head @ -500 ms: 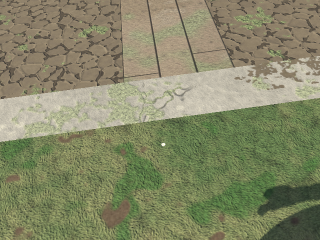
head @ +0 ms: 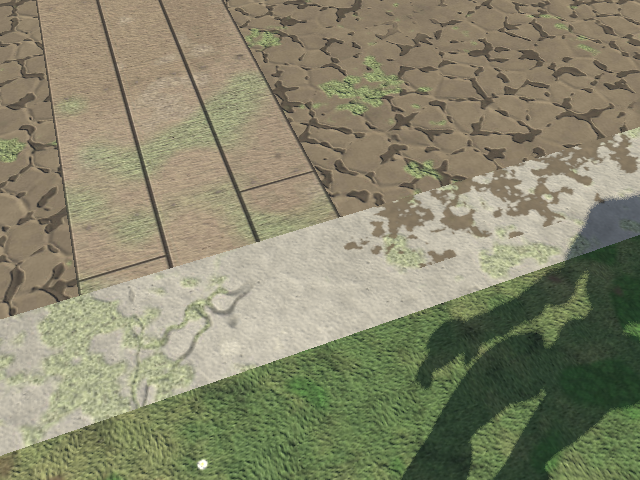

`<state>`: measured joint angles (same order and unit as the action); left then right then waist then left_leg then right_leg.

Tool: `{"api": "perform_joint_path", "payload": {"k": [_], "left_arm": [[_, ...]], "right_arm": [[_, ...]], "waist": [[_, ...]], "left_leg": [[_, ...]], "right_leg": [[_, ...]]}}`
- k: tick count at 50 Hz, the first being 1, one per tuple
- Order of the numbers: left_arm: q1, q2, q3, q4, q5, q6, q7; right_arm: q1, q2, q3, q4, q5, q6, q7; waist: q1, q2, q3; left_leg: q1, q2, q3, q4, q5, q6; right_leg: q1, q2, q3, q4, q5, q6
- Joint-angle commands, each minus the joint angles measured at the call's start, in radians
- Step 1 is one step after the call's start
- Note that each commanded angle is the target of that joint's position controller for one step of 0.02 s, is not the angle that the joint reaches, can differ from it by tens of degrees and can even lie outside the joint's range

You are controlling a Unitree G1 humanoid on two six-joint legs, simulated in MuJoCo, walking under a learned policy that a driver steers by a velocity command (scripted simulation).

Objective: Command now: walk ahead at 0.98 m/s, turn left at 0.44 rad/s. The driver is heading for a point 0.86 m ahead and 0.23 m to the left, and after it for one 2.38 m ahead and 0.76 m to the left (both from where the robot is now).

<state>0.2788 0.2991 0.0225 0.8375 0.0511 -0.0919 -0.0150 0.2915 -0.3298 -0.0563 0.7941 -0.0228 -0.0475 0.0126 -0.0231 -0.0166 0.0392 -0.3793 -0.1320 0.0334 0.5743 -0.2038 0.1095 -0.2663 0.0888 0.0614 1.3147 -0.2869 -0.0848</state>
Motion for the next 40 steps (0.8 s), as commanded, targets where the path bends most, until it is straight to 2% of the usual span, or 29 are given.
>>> {"api": "perform_joint_path", "payload": {"k": [1, 4, 7, 9, 11, 12, 13, 14, 15, 16, 17, 18, 19, 21, 23, 26, 28, 29, 30, 31, 32, 33, 34, 35, 36, 37, 38, 39, 40], "left_arm": [[-0.097, 0.074, -0.008, -0.158, 0.037, -0.011, -0.01], [-0.198, 0.064, -0.034, -0.23, 0.033, 0.01, -0.017], [-0.339, 0.029, -0.058, -0.285, -0.008, 0.005, -0.041], [-0.35, 0.048, -0.049, -0.283, -0.016, 0.006, -0.036], [-0.346, 0.078, -0.035, -0.282, -0.011, 0.002, -0.021], [-0.296, 0.1, -0.022, -0.267, -0.009, -0.001, -0.011], [-0.175, 0.127, -0.004, -0.232, -0.006, -0.006, 0.003], [-0.006, 0.169, 0.019, -0.2, 0.0, -0.013, 0.022], [0.225, 0.257, 0.054, -0.176, 0.023, -0.013, 0.046], [0.179, 0.319, 0.069, -0.174, 0.029, 0.0, 0.043], [0.086, 0.23, 0.065, -0.179, 0.016, 0.009, 0.039], [0.028, 0.133, 0.044, -0.184, 0.009, 0.007, 0.034], [0.022, 0.095, 0.036, -0.162, 0.013, 0.005, 0.029], [0.052, 0.067, 0.028, -0.109, 0.002, -0.008, 0.029], [0.084, 0.029, 0.02, -0.063, -0.024, -0.024, 0.015], [0.036, 0.042, 0.023, -0.046, -0.028, -0.041, 0.014], [0.017, 0.071, 0.029, -0.038, -0.026, -0.045, 0.018], [0.031, 0.09, 0.031, -0.029, -0.024, -0.045, 0.02], [0.056, 0.11, 0.034, -0.026, -0.024, -0.046, 0.024], [0.086, 0.154, 0.042, -0.024, -0.025, -0.044, 0.026], [0.097, 0.186, 0.051, -0.026, -0.024, -0.031, 0.035], [0.084, 0.215, 0.06, -0.033, -0.021, -0.014, 0.04], [0.042, 0.236, 0.066, -0.054, -0.018, 0.005, 0.044], [0.026, 0.227, 0.065, -0.067, -0.009, 0.018, 0.039], [0.027, 0.128, 0.044, -0.087, 0.002, 0.016, 0.016], [0.147, 0.1, 0.025, -0.196, -0.031, 0.002, 0.023], [0.044, 0.153, 0.023, -0.197, -0.031, -0.017, 0.029], [0.057, 0.142, 0.015, -0.174, -0.042, -0.02, 0.031], [0.065, 0.123, 0.01, -0.151, -0.033, -0.01, 0.033]], "right_arm": [[0.129, -0.055, -0.012, 0.029, 0.002, -0.021, -0.004], [0.124, -0.098, -0.023, 0.03, 0.011, -0.042, -0.009], [0.097, -0.125, -0.043, 0.013, 0.019, -0.049, -0.001], [0.134, -0.152, -0.055, 0.019, 0.033, -0.053, 0.011], [0.182, -0.16, -0.061, 0.035, 0.037, -0.044, 0.006], [0.198, -0.174, -0.064, 0.043, 0.033, -0.04, 0.002], [0.199, -0.193, -0.068, 0.049, 0.027, -0.037, 0.002], [0.171, -0.191, -0.069, 0.042, 0.026, -0.042, 0.006], [0.135, -0.077, -0.041, 0.006, 0.022, -0.055, 0.001], [0.205, 0.009, -0.012, -0.062, 0.066, -0.05, -0.003], [0.134, -0.053, -0.015, -0.043, 0.038, -0.029, -0.012], [0.052, -0.068, -0.02, -0.042, 0.02, -0.017, -0.004], [0.005, -0.054, -0.019, -0.045, 0.013, -0.008, 0.008], [-0.029, -0.012, -0.015, -0.072, -0.007, 0.02, 0.034], [-0.106, 0.021, -0.002, -0.121, -0.008, 0.045, 0.048], [-0.214, 0.022, 0.017, -0.2, -0.009, 0.048, 0.072], [-0.282, 0.004, 0.027, -0.227, -0.006, 0.047, 0.088], [-0.312, 0.004, 0.032, -0.235, -0.006, 0.047, 0.094], [-0.308, 0.002, 0.034, -0.223, 0.0, 0.047, 0.095], [-0.293, -0.009, 0.034, -0.224, -0.006, 0.044, 0.092], [-0.243, -0.036, 0.027, -0.205, -0.009, 0.043, 0.086], [-0.132, -0.07, 0.013, -0.173, -0.011, 0.039, 0.077], [0.06, -0.115, -0.011, -0.113, -0.009, 0.036, 0.064], [0.253, -0.164, -0.042, -0.04, -0.007, 0.034, 0.042], [0.183, -0.233, -0.071, -0.037, 0.018, 0.049, 0.013], [0.096, -0.342, -0.082, -0.108, -0.026, 0.058, 0.008], [0.123, -0.267, -0.076, -0.127, -0.016, 0.058, -0.011], [0.071, -0.206, -0.057, -0.101, -0.011, 0.045, -0.028], [0.014, -0.15, -0.037, -0.088, -0.009, 0.027, -0.03]], "waist": [[0.027, 0.018, 0.019], [0.053, 0.04, 0.091], [0.015, 0.058, 0.101], [-0.012, 0.053, 0.066], [-0.027, 0.043, 0.024], [-0.006, 0.039, -0.028], [0.056, 0.018, -0.114], [0.147, 0.022, -0.205], [0.227, -0.096, -0.355], [0.13, -0.372, -0.461], [0.115, -0.22, -0.297], [0.118, -0.101, -0.175], [0.106, -0.038, -0.093], [0.062, -0.094, -0.037], [0.041, -0.096, -0.009], [-0.001, -0.088, 0.03], [-0.01, -0.041, 0.072], [-0.009, -0.02, 0.093], [-0.007, -0.013, 0.071], [-0.027, -0.036, 0.061], [-0.061, -0.058, 0.023], [-0.129, -0.075, -0.046], [-0.219, -0.086, -0.142], [-0.281, -0.026, -0.225], [-0.188, 0.207, -0.151], [-0.064, 0.313, -0.338], [-0.129, 0.077, -0.346], [-0.057, -0.014, -0.175], [0.01, -0.086, -0.076]], "left_leg": [[0.211, 0.274, -0.592, -0.353, -0.192, 0.205], [0.039, 0.242, -0.509, -0.439, -0.135, 0.215], [-0.158, 0.174, -0.402, -0.522, -0.034, 0.143], [-0.076, 0.195, -0.412, -0.5, 0.13, 0.113], [0.098, 0.202, -0.411, -0.384, 0.31, 0.082], [0.161, 0.198, -0.399, -0.263, 0.477, 0.063], [0.176, 0.162, -0.361, -0.063, 0.599, 0.038], [0.053, 0.122, -0.34, 0.188, 0.526, 0.016], [-0.101, 0.07, -0.264, 0.529, 0.105, 0.013], [-0.327, 0.019, -0.157, 0.789, -0.279, -0.005], [-0.438, 0.117, -0.134, 0.848, -0.177, 0.006], [-0.452, 0.158, -0.117, 0.806, -0.104, 0.004], [-0.426, 0.187, -0.111, 0.767, -0.078, -0.005], [-0.403, 0.221, -0.106, 0.73, -0.081, -0.015], [-0.452, 0.24, -0.087, 0.717, -0.068, -0.015], [-0.427, 0.238, -0.038, 0.576, 0.09, -0.009], [-0.332, 0.215, 0.037, 0.382, 0.182, 0.006], [-0.267, 0.191, 0.088, 0.292, 0.207, 0.023], [-0.185, 0.145, 0.135, 0.256, 0.223, 0.039], [-0.14, 0.115, 0.163, 0.223, 0.194, 0.055], [-0.076, 0.077, 0.179, 0.207, 0.15, 0.07], [0.061, 0.05, 0.166, 0.196, 0.126, 0.091], [0.274, 0.027, 0.134, 0.19, 0.095, 0.118], [0.562, 0.021, 0.051, 0.132, 0.058, 0.151], [0.646, 0.141, -0.166, 0.056, -0.011, 0.192], [0.911, 0.417, -0.727, -0.087, 0.134, 0.384], [0.854, 0.445, -0.785, -0.239, 0.116, 0.357], [0.652, 0.444, -0.663, -0.26, 0.251, 0.31], [0.445, 0.417, -0.536, -0.25, 0.469, 0.272]], "right_leg": [[-0.382, -0.122, 0.072, -0.053, -0.028, 0.044], [-0.368, -0.174, 0.023, -0.299, -0.021, 0.1], [-0.071, -0.141, -0.054, -0.618, 0.278, 0.123], [0.004, -0.122, -0.061, -0.682, 0.396, 0.118], [0.002, -0.102, -0.06, -0.764, 0.337, 0.109], [0.064, -0.072, -0.07, -0.789, 0.247, 0.099], [0.206, -0.049, -0.083, -0.806, 0.171, 0.087], [0.431, -0.123, -0.028, -0.776, 0.105, 0.066], [0.648, -0.393, 0.249, -0.804, -0.277, 0.029], [0.722, -0.614, 0.788, -1.033, -0.512, -0.059], [0.593, -0.562, 0.743, -1.06, -0.553, -0.07], [0.48, -0.508, 0.536, -1.037, -0.386, -0.054], [0.374, -0.462, 0.382, -1.045, -0.163, -0.039], [0.278, -0.407, 0.189, -1.062, 0.05, -0.009], [0.269, -0.392, 0.058, -1.078, 0.254, 0.015], [0.199, -0.344, -0.135, -1.144, 0.42, 0.036], [0.153, -0.301, -0.248, -1.199, 0.473, 0.05], [0.145, -0.29, -0.296, -1.207, 0.577, 0.056], [0.162, -0.279, -0.334, -1.167, 0.838, 0.067], [0.209, -0.3, -0.339, -1.085, 1.084, 0.074], [0.257, -0.317, -0.337, -0.989, 1.26, 0.079], [0.26, -0.333, -0.328, -0.829, 1.33, 0.075], [0.208, -0.348, -0.305, -0.595, 1.341, 0.061], [0.036, -0.318, -0.295, -0.261, 1.07, 0.062], [-0.244, -0.115, -0.292, 0.137, -0.022, 0.092], [-0.56, -0.054, -0.104, 0.429, -0.25, 0.125], [-0.621, -0.102, -0.004, 0.383, -0.124, 0.115], [-0.583, -0.154, -0.021, 0.28, -0.061, 0.109], [-0.481, -0.193, -0.034, 0.191, -0.062, 0.109]]}}
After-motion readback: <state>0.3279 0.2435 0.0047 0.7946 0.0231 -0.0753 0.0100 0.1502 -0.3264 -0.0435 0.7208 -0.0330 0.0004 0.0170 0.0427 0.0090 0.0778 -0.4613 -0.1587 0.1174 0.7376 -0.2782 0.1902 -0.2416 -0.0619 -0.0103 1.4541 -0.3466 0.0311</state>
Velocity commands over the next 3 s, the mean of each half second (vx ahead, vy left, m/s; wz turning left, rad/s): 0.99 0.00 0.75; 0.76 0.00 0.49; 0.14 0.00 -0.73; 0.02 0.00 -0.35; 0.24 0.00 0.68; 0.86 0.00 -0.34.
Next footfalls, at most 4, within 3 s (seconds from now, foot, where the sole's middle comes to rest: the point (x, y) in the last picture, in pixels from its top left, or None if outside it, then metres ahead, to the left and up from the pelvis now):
0.28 right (411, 468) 0.49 -0.14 -0.76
0.72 left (247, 340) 0.80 0.20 -0.76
1.10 right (215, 227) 1.15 0.31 -0.76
1.60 left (145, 234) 1.14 0.50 -0.76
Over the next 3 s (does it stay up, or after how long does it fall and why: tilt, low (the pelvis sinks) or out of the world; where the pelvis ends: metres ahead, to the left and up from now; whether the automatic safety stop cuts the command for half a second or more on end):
stays up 1.41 0.64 -0.02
